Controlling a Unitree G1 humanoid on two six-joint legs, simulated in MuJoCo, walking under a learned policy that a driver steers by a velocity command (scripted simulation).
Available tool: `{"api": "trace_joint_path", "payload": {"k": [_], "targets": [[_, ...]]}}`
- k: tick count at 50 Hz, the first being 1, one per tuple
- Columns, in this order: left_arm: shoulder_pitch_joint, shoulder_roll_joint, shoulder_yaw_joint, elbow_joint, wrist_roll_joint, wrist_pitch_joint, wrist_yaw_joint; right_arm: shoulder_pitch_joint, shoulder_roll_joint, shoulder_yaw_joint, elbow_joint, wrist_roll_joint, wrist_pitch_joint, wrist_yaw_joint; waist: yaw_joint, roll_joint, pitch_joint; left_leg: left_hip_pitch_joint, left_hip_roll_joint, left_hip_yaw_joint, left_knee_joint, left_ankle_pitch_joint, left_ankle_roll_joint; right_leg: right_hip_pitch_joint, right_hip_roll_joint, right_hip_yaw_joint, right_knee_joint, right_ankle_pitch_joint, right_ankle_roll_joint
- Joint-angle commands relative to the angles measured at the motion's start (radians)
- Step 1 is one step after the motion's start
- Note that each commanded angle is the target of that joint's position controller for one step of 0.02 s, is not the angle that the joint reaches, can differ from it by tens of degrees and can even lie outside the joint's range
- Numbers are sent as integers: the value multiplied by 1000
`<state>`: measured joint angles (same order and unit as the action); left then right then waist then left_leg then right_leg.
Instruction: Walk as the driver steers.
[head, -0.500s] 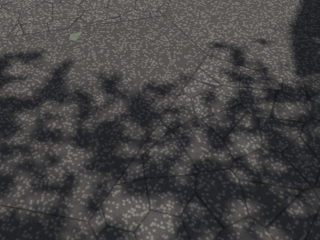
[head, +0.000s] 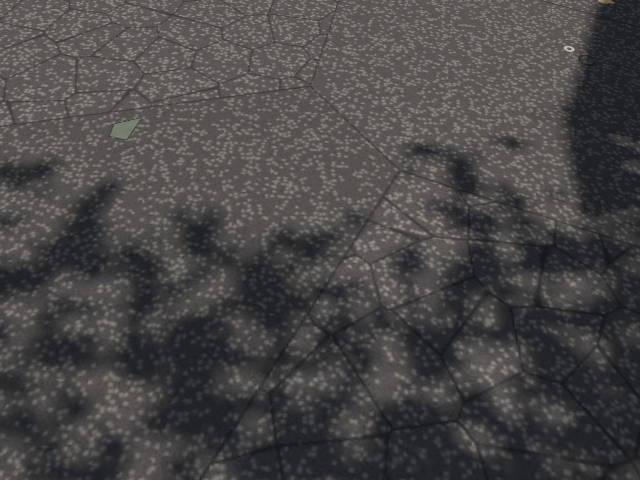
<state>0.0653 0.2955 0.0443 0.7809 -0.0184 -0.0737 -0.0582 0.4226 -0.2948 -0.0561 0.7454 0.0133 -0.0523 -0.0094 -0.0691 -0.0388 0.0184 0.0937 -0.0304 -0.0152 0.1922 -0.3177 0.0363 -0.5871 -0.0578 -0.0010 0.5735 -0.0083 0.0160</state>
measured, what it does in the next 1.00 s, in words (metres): walks ahead: right foot, then left foot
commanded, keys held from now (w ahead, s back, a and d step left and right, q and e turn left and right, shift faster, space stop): w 0.20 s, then w+e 0.30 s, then no key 0.50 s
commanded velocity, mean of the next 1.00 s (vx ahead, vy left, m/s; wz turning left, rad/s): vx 0.34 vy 0.00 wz -0.15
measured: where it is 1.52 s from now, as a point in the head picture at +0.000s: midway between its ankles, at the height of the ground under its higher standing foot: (322, 477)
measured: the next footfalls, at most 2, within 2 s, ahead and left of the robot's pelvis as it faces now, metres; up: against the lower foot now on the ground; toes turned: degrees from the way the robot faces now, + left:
right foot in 0.08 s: +0.22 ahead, -0.13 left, +0.00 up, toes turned -1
left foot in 0.58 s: +0.54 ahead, +0.08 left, +0.00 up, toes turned -9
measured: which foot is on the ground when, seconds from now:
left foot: down 0.00-0.10, up 0.12-0.56, down 0.58-1.00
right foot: up 0.00-0.06, down 0.08-0.58, up 0.60-0.92, down 0.94-1.00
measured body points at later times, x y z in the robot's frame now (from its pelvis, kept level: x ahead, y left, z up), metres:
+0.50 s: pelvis +0.28 -0.03 +0.00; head +0.32 -0.04 +0.45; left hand +0.30 +0.25 -0.12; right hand +0.50 -0.28 -0.07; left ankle +0.48 +0.11 -0.70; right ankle +0.18 -0.13 -0.74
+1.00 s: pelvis +0.46 -0.02 +0.00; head +0.47 -0.03 +0.45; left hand +0.64 +0.21 -0.11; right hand +0.52 -0.29 -0.13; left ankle +0.50 +0.09 -0.74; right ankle +0.47 -0.16 -0.74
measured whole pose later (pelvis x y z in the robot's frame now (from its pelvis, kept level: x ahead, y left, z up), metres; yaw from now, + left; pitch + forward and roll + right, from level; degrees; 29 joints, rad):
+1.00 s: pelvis +0.46 -0.02 +0.00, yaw -11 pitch -1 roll +2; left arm 0.18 0.26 0.03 0.76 0.02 0.04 0.03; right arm 0.17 -0.24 -0.01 0.85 -0.02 -0.04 0.02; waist -0.02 -0.01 0.02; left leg -0.23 -0.01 0.05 0.47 -0.23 0.00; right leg -0.29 -0.04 0.05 0.53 -0.23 0.02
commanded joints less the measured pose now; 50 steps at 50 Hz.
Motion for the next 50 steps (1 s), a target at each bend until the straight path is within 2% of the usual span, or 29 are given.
{"api": "trace_joint_path", "payload": {"k": [1,3,4,5,6,7,8,9,11,14,17,20,24,27,28,29,30,31,32,34,35,37,39,42,45,47,48,49,50], "targets": [[-133,91,14,-107,-2,-32,-12,12,-183,-53,-29,9,-3,-7,11,146,97,-30,299,-130,-14,352,148,-33,12,-9,-51,-51,-44],[-13,133,35,-81,0,-32,-2,-12,-196,-55,-26,5,6,-11,86,168,1,-21,270,-89,146,713,117,165,71,-59,-72,-82,-89],[143,173,58,-37,0,-30,9,-9,-177,-45,-23,1,12,-14,161,152,-110,-82,219,-44,339,827,86,396,90,-75,-73,-64,-122],[326,234,73,-7,8,-24,21,10,-131,-22,-40,-20,12,-17,228,58,-264,-294,168,-20,644,580,46,716,-80,120,-39,-109,-187],[386,305,86,13,17,-22,17,128,-2,10,-64,-7,-9,-9,142,-253,-391,-668,-40,-46,1003,-184,-27,991,-321,662,-179,-417,-346],[356,203,59,10,-1,-29,16,41,-108,-7,-55,18,-30,-7,192,-161,-338,-777,-16,-172,1114,-253,-19,954,-312,760,-301,-538,-324],[285,167,47,3,3,-28,22,-52,-151,-22,-82,42,-40,0,176,-123,-189,-850,42,-136,1129,-172,-5,840,-290,599,-309,-486,-284],[225,148,42,-10,10,-24,27,-100,-147,-16,-89,31,-48,-1,149,-32,-117,-823,99,-98,1086,-84,3,708,-256,483,-318,-364,-261],[161,106,28,-24,32,-25,28,-118,-129,-21,-88,3,-46,1,91,-19,-51,-735,155,-88,997,20,-1,523,-185,357,-364,-185,-254],[159,114,30,-17,10,-34,30,-100,-82,-11,-86,-12,-28,2,52,-30,-21,-699,165,-62,903,42,-36,420,-155,279,-429,-73,-290],[189,140,39,-6,3,-33,45,-214,-64,-2,-128,-24,-30,-1,72,-5,33,-746,157,-46,706,179,-77,396,-122,213,-459,-6,-284],[239,160,46,5,-5,-19,58,-339,-38,9,-154,-16,-49,12,116,-5,42,-670,108,-24,465,361,-92,381,-73,152,-435,19,-237],[319,172,52,22,-17,2,67,-439,-60,2,-182,0,-64,31,145,-26,36,-613,71,-46,327,408,-85,451,-113,217,-361,-27,-214],[317,174,59,25,-6,21,76,-384,-104,-17,-167,-11,-74,34,103,-61,6,-536,55,-42,271,337,-41,542,-132,248,-229,117,-169],[306,161,55,20,-2,26,78,-295,-125,-31,-141,-22,-79,31,55,-59,-50,-410,38,-14,233,375,-9,544,-92,221,-114,254,-138],[308,123,41,6,9,27,77,-193,-158,-42,-123,-39,-85,27,8,-37,-159,-209,100,-40,254,531,31,479,-31,187,64,222,-97],[388,44,14,-17,35,20,76,-91,-231,-55,-122,-62,-80,24,12,161,-328,141,338,-277,358,821,140,217,74,132,389,-157,-37],[531,18,1,1,10,13,71,-61,-234,-58,-101,-46,-60,37,45,392,-475,294,490,-602,279,793,273,22,157,151,635,-681,2],[479,125,27,21,-11,23,73,-84,-153,-40,-107,-27,-48,41,20,235,-397,201,438,-551,235,649,241,-24,104,199,718,-640,7],[306,138,34,-18,-2,46,83,-215,-78,-9,-103,-22,-42,44,40,93,-172,-61,351,-314,194,716,197,-39,38,132,668,-535,21],[286,122,35,-28,9,60,85,-263,-58,-2,-94,-28,-44,46,73,102,-128,-174,321,-250,171,747,191,21,2,131,593,-494,26],[325,68,24,-17,11,83,88,-320,-52,0,-72,-44,-49,47,121,159,-109,-330,259,-137,121,776,182,180,-5,92,447,-428,42],[314,40,12,-22,19,88,91,-350,-71,-5,-53,-42,-47,41,130,178,-122,-369,242,-81,113,819,190,264,-1,63,285,-372,52],[262,56,11,-32,23,94,87,-328,-103,-10,-15,-29,-30,30,104,167,-158,-348,254,-77,110,692,190,350,7,44,125,-223,44],[226,69,17,-38,33,104,83,-340,-93,0,11,-15,-12,28,116,141,-112,-413,220,-80,119,300,139,462,24,23,-52,-109,5],[177,120,24,-72,46,104,91,-278,-37,23,40,-31,-8,30,91,53,-70,-470,140,-56,170,12,34,523,-73,136,-165,56,-44],[121,182,33,-86,35,107,99,-192,-32,23,53,-41,-6,30,11,-81,-47,-465,58,6,196,-69,-13,467,-122,183,-161,6,-100],[99,121,23,-76,30,105,92,-204,-27,28,60,-43,4,22,24,-118,-53,-350,49,36,203,-15,-38,349,-95,171,-189,-230,-110],[83,81,13,-80,35,100,84,-246,-53,22,60,-38,12,16,45,-87,-8,-337,50,34,213,28,-44,307,-54,150,-197,-297,-84]]}}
